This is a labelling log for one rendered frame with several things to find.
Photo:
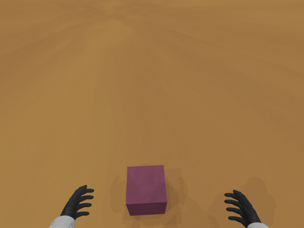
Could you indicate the robot left hand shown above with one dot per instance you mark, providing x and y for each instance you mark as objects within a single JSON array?
[{"x": 73, "y": 205}]

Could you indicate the carton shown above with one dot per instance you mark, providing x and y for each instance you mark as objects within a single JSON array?
[{"x": 146, "y": 190}]

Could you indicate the robot right hand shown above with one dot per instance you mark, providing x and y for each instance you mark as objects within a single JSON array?
[{"x": 246, "y": 210}]

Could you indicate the left robot forearm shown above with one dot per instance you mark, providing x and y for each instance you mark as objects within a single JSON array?
[{"x": 63, "y": 222}]

